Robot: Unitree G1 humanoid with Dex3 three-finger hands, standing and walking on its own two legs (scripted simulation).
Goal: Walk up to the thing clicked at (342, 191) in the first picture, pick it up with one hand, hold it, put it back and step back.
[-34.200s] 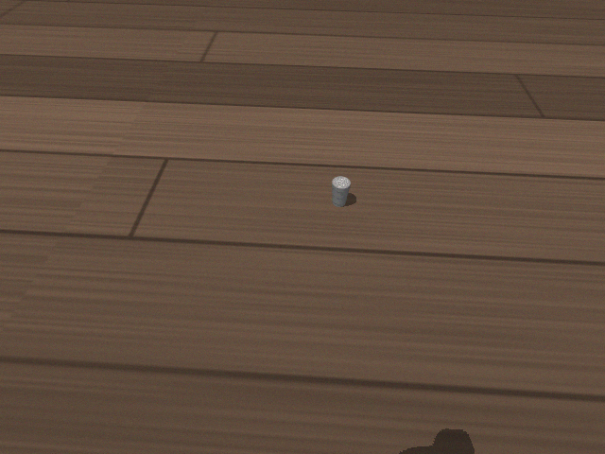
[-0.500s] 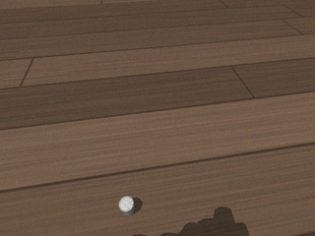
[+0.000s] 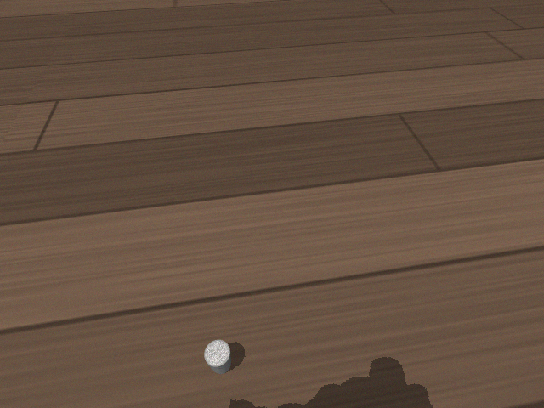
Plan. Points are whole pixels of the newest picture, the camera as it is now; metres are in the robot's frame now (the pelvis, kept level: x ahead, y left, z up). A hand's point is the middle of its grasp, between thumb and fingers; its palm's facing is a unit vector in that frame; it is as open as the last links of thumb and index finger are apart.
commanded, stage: stand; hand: left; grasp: from the side
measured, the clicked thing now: (219, 358) +0.39 +0.20 -0.72
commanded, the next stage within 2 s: step back in 0.38 s
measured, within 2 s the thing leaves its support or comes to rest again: neither
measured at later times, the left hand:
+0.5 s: hand out of the picture +0.07 +0.26 -0.16, palm faces +0.05 -0.93 -0.36, open 7.4 cm
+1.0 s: hand out of the picture +0.02 +0.34 -0.18, palm faces -0.09 -0.93 -0.37, open 7.4 cm
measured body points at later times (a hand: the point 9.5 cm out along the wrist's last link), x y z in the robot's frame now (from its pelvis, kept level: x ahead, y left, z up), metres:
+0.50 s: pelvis -0.02 +0.01 -0.01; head +0.03 +0.00 +0.44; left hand +0.06 +0.31 -0.14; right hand +0.07 -0.30 -0.14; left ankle -0.01 +0.14 -0.73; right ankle +0.01 -0.13 -0.75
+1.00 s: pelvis -0.09 +0.08 -0.02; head -0.02 +0.09 +0.42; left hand +0.03 +0.38 -0.16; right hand -0.02 -0.23 -0.14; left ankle -0.06 +0.15 -0.75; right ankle -0.12 -0.05 -0.72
